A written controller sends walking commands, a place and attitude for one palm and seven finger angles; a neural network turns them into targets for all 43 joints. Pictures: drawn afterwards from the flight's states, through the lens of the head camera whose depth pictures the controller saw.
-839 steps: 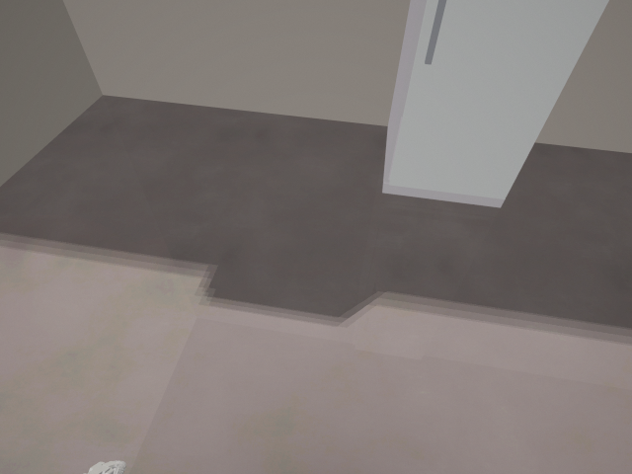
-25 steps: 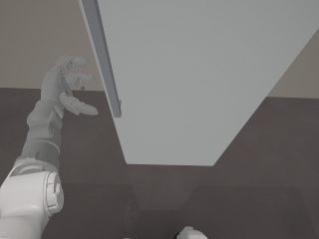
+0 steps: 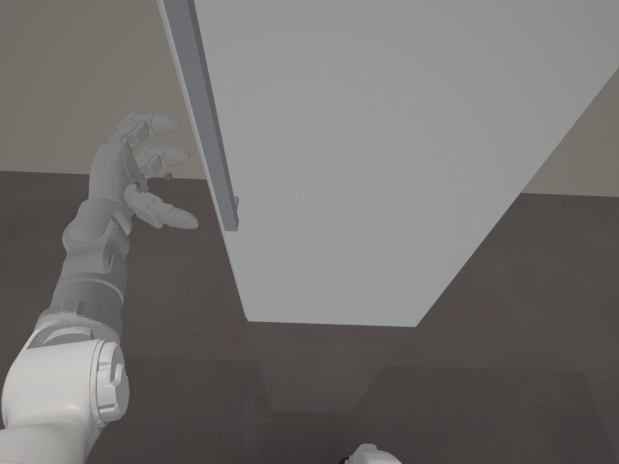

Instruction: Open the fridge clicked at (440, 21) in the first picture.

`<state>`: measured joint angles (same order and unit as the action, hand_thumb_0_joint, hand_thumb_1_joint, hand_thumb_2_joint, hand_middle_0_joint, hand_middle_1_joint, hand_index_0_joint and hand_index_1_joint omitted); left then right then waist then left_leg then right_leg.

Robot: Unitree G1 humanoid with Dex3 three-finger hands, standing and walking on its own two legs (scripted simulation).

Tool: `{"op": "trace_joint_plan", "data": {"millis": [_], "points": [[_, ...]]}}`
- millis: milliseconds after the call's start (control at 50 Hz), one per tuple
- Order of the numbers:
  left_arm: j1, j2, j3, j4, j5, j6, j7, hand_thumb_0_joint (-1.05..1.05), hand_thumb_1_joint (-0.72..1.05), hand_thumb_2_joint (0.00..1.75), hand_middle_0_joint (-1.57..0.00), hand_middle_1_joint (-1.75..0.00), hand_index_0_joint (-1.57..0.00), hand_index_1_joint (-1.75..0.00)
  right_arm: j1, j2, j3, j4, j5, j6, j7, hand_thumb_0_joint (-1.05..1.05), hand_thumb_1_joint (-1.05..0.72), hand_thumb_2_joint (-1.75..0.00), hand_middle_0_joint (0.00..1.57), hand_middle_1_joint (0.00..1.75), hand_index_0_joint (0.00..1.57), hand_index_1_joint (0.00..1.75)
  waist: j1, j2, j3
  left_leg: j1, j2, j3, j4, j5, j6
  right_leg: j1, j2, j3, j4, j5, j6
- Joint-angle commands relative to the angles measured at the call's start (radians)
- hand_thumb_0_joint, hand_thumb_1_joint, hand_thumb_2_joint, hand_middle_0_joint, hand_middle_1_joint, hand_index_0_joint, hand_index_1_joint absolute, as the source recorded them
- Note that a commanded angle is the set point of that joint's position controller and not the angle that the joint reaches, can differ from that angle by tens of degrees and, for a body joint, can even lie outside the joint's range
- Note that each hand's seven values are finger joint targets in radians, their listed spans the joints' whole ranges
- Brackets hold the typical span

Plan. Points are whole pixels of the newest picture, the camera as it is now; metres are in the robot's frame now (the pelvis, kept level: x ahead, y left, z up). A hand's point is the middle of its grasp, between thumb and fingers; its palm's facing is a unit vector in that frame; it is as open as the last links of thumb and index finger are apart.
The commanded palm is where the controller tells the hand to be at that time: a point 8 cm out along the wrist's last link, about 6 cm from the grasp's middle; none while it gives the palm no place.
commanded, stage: move the hooked fingers beside the handle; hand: left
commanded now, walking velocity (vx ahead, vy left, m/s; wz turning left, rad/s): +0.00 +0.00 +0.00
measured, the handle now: (206, 90) +0.51 +0.12 +0.19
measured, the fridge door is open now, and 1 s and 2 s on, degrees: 0 0 0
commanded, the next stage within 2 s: feel for the door with the fingertips in 0.28 s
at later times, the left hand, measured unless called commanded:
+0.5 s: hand (170, 178) +0.45 +0.18 +0.10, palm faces -0.06 -1.00 +0.01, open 14.0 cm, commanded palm +0.43 +0.22 +0.11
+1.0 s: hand (189, 173) +0.46 +0.15 +0.10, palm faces -0.05 -1.00 +0.00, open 14.0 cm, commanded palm +0.43 +0.20 +0.11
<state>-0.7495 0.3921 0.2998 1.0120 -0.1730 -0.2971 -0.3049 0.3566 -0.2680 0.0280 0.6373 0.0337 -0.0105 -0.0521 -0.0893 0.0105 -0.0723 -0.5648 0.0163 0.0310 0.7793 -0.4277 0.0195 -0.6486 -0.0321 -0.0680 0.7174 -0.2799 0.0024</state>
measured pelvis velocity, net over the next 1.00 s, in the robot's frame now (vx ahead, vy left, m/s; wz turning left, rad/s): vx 0.00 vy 0.00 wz -0.01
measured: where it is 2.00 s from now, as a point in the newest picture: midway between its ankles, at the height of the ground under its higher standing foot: outside the picture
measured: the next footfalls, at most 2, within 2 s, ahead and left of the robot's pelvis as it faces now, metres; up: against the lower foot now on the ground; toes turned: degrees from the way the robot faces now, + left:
none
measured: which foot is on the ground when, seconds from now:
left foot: down 0.00-1.00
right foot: down 0.00-1.00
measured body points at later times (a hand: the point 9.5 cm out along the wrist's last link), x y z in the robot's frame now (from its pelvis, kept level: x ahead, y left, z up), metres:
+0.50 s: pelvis +0.00 +0.00 +0.00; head +0.07 +0.00 +0.44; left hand +0.45 +0.23 +0.10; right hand +0.05 -0.27 -0.12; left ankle -0.03 +0.10 -0.71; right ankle +0.04 -0.13 -0.71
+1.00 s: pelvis +0.00 +0.00 +0.00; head +0.06 +0.00 +0.44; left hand +0.45 +0.20 +0.11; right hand +0.06 -0.26 -0.12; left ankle -0.03 +0.10 -0.71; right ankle +0.04 -0.13 -0.71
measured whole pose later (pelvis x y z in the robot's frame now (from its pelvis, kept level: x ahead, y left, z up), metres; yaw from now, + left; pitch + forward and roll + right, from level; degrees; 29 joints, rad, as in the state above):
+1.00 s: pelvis +0.00 +0.00 +0.00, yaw +0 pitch +12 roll -1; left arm -0.76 0.34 0.27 1.00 -0.15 -0.32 -0.21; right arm 0.35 -0.25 0.03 0.63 0.03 -0.01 -0.03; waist -0.09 0.01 -0.07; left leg -0.56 0.02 0.04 0.79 -0.43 0.02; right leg -0.66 -0.03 -0.06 0.73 -0.28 0.00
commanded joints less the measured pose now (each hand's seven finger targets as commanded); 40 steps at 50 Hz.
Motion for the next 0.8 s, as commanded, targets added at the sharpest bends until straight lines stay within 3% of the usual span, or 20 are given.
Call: {"op": "trace_joint_plan", "data": {"millis": [0, 60, 100, 160, 180, 200, 220, 240, 260, 280, 360, 400, 420, 480, 520, 560, 660, 720, 740, 780], "points": [[-0.442, 0.245, 0.051, -0.178, -0.009, -0.073, 0.01, 0.0, -0.5, 0.3, -0.3, -1.2, -0.3, -1.2, 0.093, -0.158, -0.055, -0.081, 0.001, -0.023, -0.013, 0.0, -0.9, -0.9, 0.2, 0.3, 0.2, 0.3, -0.008, 0.04, -0.355, 0.082, -0.013, -0.048, -0.099, 0.341, -0.008, 0.262, 0.039, 0.031, -0.023, 0.273, -0.032], [-0.43, 0.227, 0.043, -0.21, -0.007, -0.082, 0.012, 0.0, -0.5, 0.3, -0.3, -1.2, -0.3, -1.2, 0.084, -0.152, -0.059, -0.096, 0.001, -0.023, -0.007, 0.0, -0.9, -0.9, 0.2, 0.3, 0.2, 0.3, -0.001, 0.048, -0.396, 0.108, -0.01, -0.045, -0.093, 0.386, -0.012, 0.273, 0.04, 0.034, -0.015, 0.31, -0.03], [-0.411, 0.229, 0.049, -0.185, -0.011, -0.079, 0.014, 0.0, -0.5, 0.3, -0.3, -1.2, -0.3, -1.2, 0.089, -0.155, -0.057, -0.1, 0.001, -0.018, -0.007, 0.0, -0.9, -0.9, 0.2, 0.3, 0.2, 0.3, -0.001, -0.004, -0.376, 0.077, -0.01, -0.045, -0.093, 0.379, -0.007, 0.291, 0.042, 0.031, -0.014, 0.315, -0.029], [-0.428, 0.235, 0.048, -0.252, -0.008, -0.085, 0.012, 0.0, -0.5, 0.3, -0.3, -1.2, -0.3, -1.2, 0.079, -0.151, -0.059, -0.111, 0.002, -0.016, -0.004, 0.0, -0.9, -0.9, 0.2, 0.3, 0.2, 0.3, 0.005, 0.057, -0.422, 0.096, -0.013, -0.037, -0.095, 0.383, -0.009, 0.31, 0.039, 0.041, -0.012, 0.333, -0.028], [-0.397, 0.246, 0.065, -0.235, -0.01, -0.081, 0.011, 0.0, -0.5, 0.3, -0.3, -1.2, -0.3, -1.2, 0.078, -0.151, -0.06, -0.111, 0.003, -0.015, -0.005, 0.0, -0.9, -0.9, 0.2, 0.3, 0.2, 0.3, 0.01, 0.037, -0.409, 0.085, -0.013, -0.032, -0.093, 0.376, -0.007, 0.316, 0.04, 0.042, -0.017, 0.335, -0.027], [-0.399, 0.267, 0.077, -0.223, -0.013, -0.079, 0.012, 0.0, -0.5, 0.3, -0.3, -1.2, -0.3, -1.2, 0.084, -0.155, -0.058, -0.108, 0.003, -0.011, -0.009, 0.0, -0.9, -0.9, 0.2, 0.3, 0.2, 0.3, 0.003, 0.004, -0.393, 0.069, -0.013, -0.033, -0.093, 0.374, -0.003, 0.325, 0.041, 0.039, -0.017, 0.339, -0.026], [-0.411, 0.276, 0.078, -0.226, -0.009, -0.079, 0.009, 0.0, -0.5, 0.3, -0.3, -1.2, -0.3, -1.2, 0.08, -0.155, -0.056, -0.108, 0.005, -0.01, -0.01, 0.0, -0.9, -0.9, 0.2, 0.3, 0.2, 0.3, 0.004, 0.015, -0.386, 0.061, -0.012, -0.035, -0.098, 0.358, -0.004, 0.32, 0.04, 0.043, -0.018, 0.33, -0.026], [-0.438, 0.233, 0.038, -0.245, -0.011, -0.08, 0.002, 0.0, -0.5, 0.3, -0.3, -1.2, -0.3, -1.2, 0.074, -0.15, -0.056, -0.109, 0.007, -0.012, -0.01, 0.0, -0.9, -0.9, 0.2, 0.3, 0.2, 0.3, -0.009, 0.041, -0.384, 0.073, -0.014, -0.031, -0.099, 0.349, -0.004, 0.309, 0.04, 0.044, -0.022, 0.324, -0.024], [-0.427, 0.237, 0.047, -0.245, -0.012, -0.081, 0.002, 0.0, -0.5, 0.3, -0.3, -1.2, -0.3, -1.2, 0.076, -0.15, -0.057, -0.108, 0.006, -0.013, -0.01, 0.0, -0.9, -0.9, 0.2, 0.3, 0.2, 0.3, 0.001, 0.055, -0.386, 0.082, -0.014, -0.035, -0.101, 0.342, -0.007, 0.302, 0.04, 0.041, -0.024, 0.308, -0.028], [-0.433, 0.226, 0.036, -0.258, -0.017, -0.081, -0.001, 0.0, -0.5, 0.3, -0.3, -1.2, -0.3, -1.2, 0.076, -0.15, -0.058, -0.108, 0.006, -0.015, -0.01, 0.0, -0.9, -0.9, 0.2, 0.3, 0.2, 0.3, -0.008, 0.057, -0.398, 0.095, -0.014, -0.033, -0.098, 0.343, -0.005, 0.299, 0.041, 0.043, -0.027, 0.311, -0.027], [-0.43, 0.234, 0.045, -0.207, -0.028, -0.071, -0.009, 0.0, -0.5, 0.3, -0.3, -1.2, -0.3, -1.2, 0.081, -0.155, -0.056, -0.095, 0.009, -0.016, -0.018, 0.0, -0.9, -0.9, 0.2, 0.3, 0.2, 0.3, -0.016, -0.006, -0.365, 0.058, -0.014, -0.034, -0.103, 0.299, 0.0, 0.305, 0.042, 0.041, -0.036, 0.288, -0.023], [-0.469, 0.196, 0.008, -0.202, -0.029, -0.069, -0.015, 0.0, -0.5, 0.3, -0.3, -1.2, -0.3, -1.2, 0.084, -0.153, -0.054, -0.09, 0.008, -0.02, -0.018, 0.0, -0.9, -0.9, 0.2, 0.3, 0.2, 0.3, -0.029, 0.029, -0.342, 0.062, -0.018, -0.036, -0.102, 0.287, 0.0, 0.277, 0.04, 0.038, -0.038, 0.266, -0.026], [-0.462, 0.229, 0.035, -0.194, -0.024, -0.07, -0.012, 0.0, -0.5, 0.3, -0.3, -1.2, -0.3, -1.2, 0.085, -0.156, -0.056, -0.085, 0.007, -0.021, -0.018, 0.0, -0.9, -0.9, 0.2, 0.3, 0.2, 0.3, -0.018, 0.032, -0.354, 0.062, -0.016, -0.04, -0.102, 0.285, -0.002, 0.277, 0.041, 0.039, -0.036, 0.261, -0.027], [-0.466, 0.177, -0.001, -0.225, -0.026, -0.078, -0.005, 0.0, -0.5, 0.3, -0.3, -1.2, -0.3, -1.2, 0.081, -0.149, -0.057, -0.088, 0.005, -0.028, -0.012, 0.0, -0.9, -0.9, 0.2, 0.3, 0.2, 0.3, -0.016, 0.061, -0.378, 0.087, -0.018, -0.043, -0.099, 0.301, -0.007, 0.269, 0.04, 0.038, -0.031, 0.264, -0.029], [-0.433, 0.186, 0.019, -0.227, -0.029, -0.081, 0.007, 0.0, -0.5, 0.3, -0.3, -1.2, -0.3, -1.2, 0.088, -0.151, -0.059, -0.09, 0.003, -0.028, -0.008, 0.0, -0.9, -0.9, 0.2, 0.3, 0.2, 0.3, -0.006, 0.032, -0.407, 0.095, -0.016, -0.047, -0.095, 0.334, -0.008, 0.282, 0.043, 0.033, -0.022, 0.285, -0.03], [-0.428, 0.174, 0.012, -0.213, -0.023, -0.075, 0.019, 0.0, -0.5, 0.3, -0.3, -1.2, -0.3, -1.2, 0.084, -0.149, -0.061, -0.088, 0.004, -0.025, -0.005, 0.0, -0.9, -0.9, 0.2, 0.3, 0.2, 0.3, -0.007, 0.034, -0.373, 0.071, -0.017, -0.039, -0.097, 0.32, -0.008, 0.278, 0.042, 0.035, -0.025, 0.284, -0.028], [-0.412, 0.19, 0.033, -0.272, -0.009, -0.083, 0.056, 0.0, -0.5, 0.3, -0.3, -1.2, -0.3, -1.2, 0.08, -0.144, -0.063, -0.102, 0.0, -0.023, 0.003, 0.0, -0.9, -0.9, 0.2, 0.3, 0.2, 0.3, 0.008, 0.022, -0.402, 0.063, -0.018, -0.031, -0.101, 0.332, -0.007, 0.32, 0.04, 0.039, -0.019, 0.311, -0.027], [-0.413, 0.138, -0.005, -0.325, -0.005, -0.091, 0.071, 0.0, -0.5, 0.3, -0.3, -1.2, -0.3, -1.2, 0.075, -0.136, -0.065, -0.106, 0.0, -0.025, 0.008, 0.0, -0.9, -0.9, 0.2, 0.3, 0.2, 0.3, 0.005, 0.058, -0.422, 0.118, -0.014, -0.037, -0.096, 0.391, -0.012, 0.299, 0.044, 0.033, -0.016, 0.333, -0.029], [-0.395, 0.158, 0.015, -0.311, -0.004, -0.089, 0.079, 0.0, -0.5, 0.3, -0.3, -1.2, -0.3, -1.2, 0.077, -0.139, -0.067, -0.101, 0.0, -0.023, 0.008, 0.0, -0.9, -0.9, 0.2, 0.3, 0.2, 0.3, 0.011, 0.046, -0.408, 0.112, -0.011, -0.04, -0.097, 0.386, -0.014, 0.294, 0.045, 0.031, -0.016, 0.323, -0.031], [-0.428, 0.149, 0.0, -0.298, 0.003, -0.083, 0.086, 0.0, -0.5, 0.3, -0.3, -1.2, -0.3, -1.2, 0.075, -0.141, -0.065, -0.098, 0.002, -0.021, 0.007, 0.0, -0.9, -0.9, 0.2, 0.3, 0.2, 0.3, -0.003, 0.026, -0.375, 0.087, -0.014, -0.037, -0.106, 0.332, -0.012, 0.289, 0.045, 0.033, -0.025, 0.293, -0.028]]}}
